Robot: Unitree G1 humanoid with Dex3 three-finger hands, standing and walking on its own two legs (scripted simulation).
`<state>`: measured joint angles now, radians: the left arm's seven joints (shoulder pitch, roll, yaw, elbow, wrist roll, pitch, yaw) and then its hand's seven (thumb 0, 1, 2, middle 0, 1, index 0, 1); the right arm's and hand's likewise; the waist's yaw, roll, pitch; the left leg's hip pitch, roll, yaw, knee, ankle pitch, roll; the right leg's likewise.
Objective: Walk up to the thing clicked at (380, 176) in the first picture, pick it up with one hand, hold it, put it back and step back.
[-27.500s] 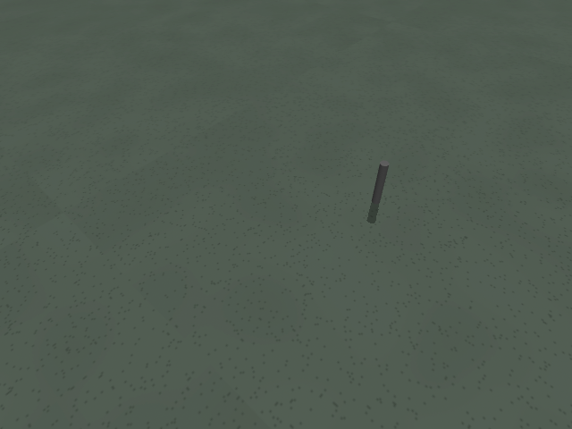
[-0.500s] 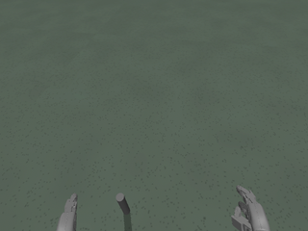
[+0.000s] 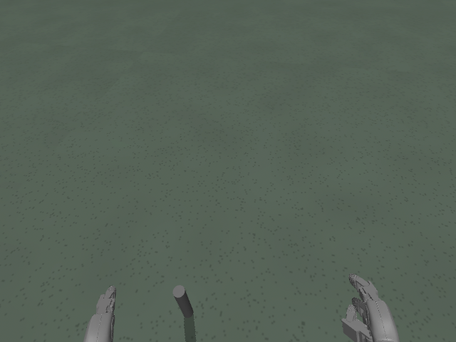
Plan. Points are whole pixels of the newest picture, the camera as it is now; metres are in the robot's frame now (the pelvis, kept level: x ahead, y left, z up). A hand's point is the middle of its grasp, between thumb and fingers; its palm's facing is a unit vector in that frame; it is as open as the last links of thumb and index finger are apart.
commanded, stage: stand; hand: left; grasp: from the side
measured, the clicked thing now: (184, 302) +0.39 +0.19 -0.60
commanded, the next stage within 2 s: none
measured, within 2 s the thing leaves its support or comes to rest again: neither
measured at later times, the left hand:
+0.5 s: hand out of the picture +0.08 +0.25 -0.11, palm faces +0.00 -0.93 -0.35, open 7.9 cm
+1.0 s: hand out of the picture +0.04 +0.25 -0.10, palm faces +0.02 -0.94 -0.35, open 7.4 cm
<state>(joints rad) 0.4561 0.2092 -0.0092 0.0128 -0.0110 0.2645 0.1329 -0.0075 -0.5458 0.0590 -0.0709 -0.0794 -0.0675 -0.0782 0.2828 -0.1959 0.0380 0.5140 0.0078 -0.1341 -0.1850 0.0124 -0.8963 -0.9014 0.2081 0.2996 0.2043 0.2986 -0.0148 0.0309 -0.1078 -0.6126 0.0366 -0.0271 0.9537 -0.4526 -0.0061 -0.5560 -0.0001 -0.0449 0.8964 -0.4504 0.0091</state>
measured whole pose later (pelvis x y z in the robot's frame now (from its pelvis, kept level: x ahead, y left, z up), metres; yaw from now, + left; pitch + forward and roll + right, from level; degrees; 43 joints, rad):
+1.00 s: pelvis -0.01 +0.01 +0.05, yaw +1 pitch -5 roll +0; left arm 0.15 0.32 0.01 1.11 0.03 -0.01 0.02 0.01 0.90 0.89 -0.20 -0.30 -0.20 -0.30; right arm 0.14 -0.30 -0.01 1.11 -0.03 0.00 -0.01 0.01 -0.90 -0.90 0.21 0.30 0.20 0.30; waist 0.02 0.01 0.06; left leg -0.15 -0.01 -0.01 0.40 -0.17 0.01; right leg -0.11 -0.04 -0.04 0.39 -0.20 0.03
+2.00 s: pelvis +0.01 -0.01 +0.06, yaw +0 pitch -3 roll +0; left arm 0.10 0.33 0.02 1.16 0.02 -0.01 0.01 0.01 0.90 0.89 -0.20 -0.30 -0.20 -0.30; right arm 0.10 -0.34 0.00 1.15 -0.02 0.00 -0.01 0.00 -0.90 -0.90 0.21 0.30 0.20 0.30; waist 0.00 0.01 0.06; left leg -0.11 0.01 0.00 0.33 -0.17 -0.01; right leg -0.08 -0.02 -0.03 0.32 -0.19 0.01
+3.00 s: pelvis -0.07 +0.05 +0.04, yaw -1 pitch -1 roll -1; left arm 0.06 0.39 0.06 0.89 0.01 0.07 0.03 0.01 0.90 0.89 -0.20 -0.30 -0.20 -0.30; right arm 0.14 -0.34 -0.05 0.92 -0.03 0.03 -0.02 0.01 -0.90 -0.90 0.21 0.30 0.21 0.30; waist -0.02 -0.04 0.20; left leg -0.29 -0.04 0.02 0.58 -0.27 0.07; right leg -0.44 0.11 0.15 1.09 -0.49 -0.01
